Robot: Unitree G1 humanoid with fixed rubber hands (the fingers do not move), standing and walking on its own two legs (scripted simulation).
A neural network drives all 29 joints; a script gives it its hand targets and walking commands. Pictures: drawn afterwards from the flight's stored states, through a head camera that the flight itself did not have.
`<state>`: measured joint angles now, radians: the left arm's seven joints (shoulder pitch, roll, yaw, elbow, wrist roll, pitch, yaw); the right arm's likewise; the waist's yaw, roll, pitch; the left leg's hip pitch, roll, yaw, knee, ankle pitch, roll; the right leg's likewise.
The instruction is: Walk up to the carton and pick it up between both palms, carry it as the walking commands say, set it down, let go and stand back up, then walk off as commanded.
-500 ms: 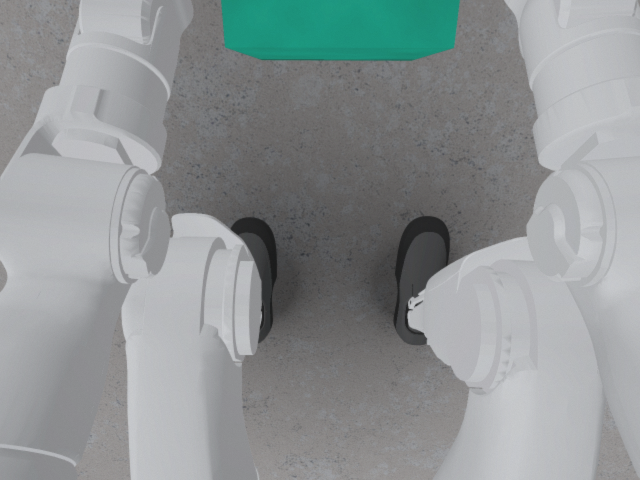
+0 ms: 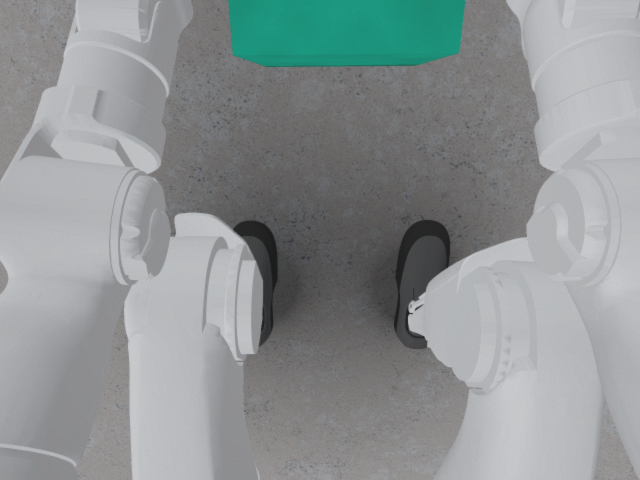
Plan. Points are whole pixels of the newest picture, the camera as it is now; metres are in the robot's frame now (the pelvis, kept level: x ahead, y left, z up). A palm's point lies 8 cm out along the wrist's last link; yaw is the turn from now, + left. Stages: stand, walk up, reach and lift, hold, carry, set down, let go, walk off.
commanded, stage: reach and lift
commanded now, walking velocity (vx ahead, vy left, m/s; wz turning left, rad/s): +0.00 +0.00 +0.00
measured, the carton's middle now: out of the picture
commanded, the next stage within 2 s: none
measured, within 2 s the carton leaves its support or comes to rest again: leaves its support in 0.18 s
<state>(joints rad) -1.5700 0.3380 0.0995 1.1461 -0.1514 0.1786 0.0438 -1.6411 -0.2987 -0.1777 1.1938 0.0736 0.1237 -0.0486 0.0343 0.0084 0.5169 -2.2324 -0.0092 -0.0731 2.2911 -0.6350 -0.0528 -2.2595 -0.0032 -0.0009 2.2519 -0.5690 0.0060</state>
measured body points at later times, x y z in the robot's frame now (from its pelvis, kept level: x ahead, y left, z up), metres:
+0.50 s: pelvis +0.00 +0.01 +0.01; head +0.38 +0.03 +0.23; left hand +0.57 +0.17 -0.17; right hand +0.59 -0.11 -0.16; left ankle +0.10 +0.14 -0.32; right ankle +0.12 -0.12 -0.32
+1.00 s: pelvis -0.02 +0.01 +0.03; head +0.34 +0.04 +0.28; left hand +0.54 +0.17 -0.11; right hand +0.57 -0.10 -0.10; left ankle +0.10 +0.14 -0.32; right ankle +0.12 -0.12 -0.32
